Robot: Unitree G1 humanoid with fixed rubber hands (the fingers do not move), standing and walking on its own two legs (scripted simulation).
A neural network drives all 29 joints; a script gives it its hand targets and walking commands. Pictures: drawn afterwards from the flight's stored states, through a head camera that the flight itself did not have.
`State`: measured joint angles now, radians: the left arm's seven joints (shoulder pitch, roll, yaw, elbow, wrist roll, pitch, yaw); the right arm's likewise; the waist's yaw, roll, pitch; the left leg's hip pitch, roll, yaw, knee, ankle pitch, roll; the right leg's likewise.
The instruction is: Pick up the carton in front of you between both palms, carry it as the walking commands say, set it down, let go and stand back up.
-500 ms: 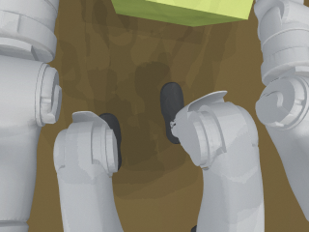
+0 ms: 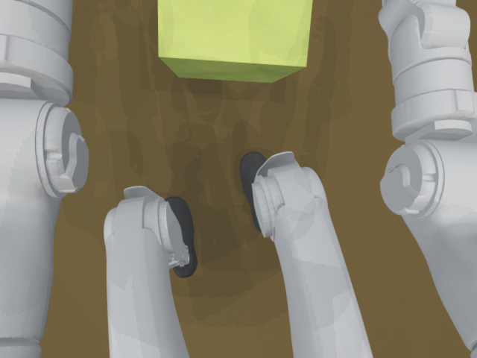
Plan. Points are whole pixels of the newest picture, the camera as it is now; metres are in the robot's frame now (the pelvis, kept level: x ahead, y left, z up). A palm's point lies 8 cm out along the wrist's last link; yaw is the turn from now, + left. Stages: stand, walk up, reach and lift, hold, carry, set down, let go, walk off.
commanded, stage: set down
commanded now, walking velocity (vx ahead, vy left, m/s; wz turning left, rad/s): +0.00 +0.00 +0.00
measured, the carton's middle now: (231, 13) +0.56 -0.11 -0.31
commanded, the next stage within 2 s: let go in 0.66 s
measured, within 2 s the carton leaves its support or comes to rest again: neither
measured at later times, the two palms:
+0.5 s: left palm out of the picture +0.63 +0.08 +0.04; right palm out of the picture +0.52 -0.30 +0.04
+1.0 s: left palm out of the picture +0.52 +0.11 +0.14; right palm out of the picture +0.44 -0.28 +0.14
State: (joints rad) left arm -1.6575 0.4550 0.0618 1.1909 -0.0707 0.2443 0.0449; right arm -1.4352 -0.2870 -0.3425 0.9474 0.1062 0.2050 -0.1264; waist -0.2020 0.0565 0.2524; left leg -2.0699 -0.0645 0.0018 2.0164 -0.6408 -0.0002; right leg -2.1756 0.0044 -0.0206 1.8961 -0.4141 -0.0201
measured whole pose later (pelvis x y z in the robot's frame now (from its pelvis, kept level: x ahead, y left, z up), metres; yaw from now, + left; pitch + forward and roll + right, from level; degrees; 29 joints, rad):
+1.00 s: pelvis +0.06 -0.02 +0.25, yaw +2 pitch +38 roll +3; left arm -0.84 0.15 0.27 0.73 0.15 0.20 0.10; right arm -0.69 -0.18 -0.30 0.61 -0.09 0.18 0.10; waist -0.14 0.02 -0.03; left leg -1.27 -0.07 -0.06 0.95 -0.35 -0.03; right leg -1.37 0.02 0.01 0.92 -0.22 -0.04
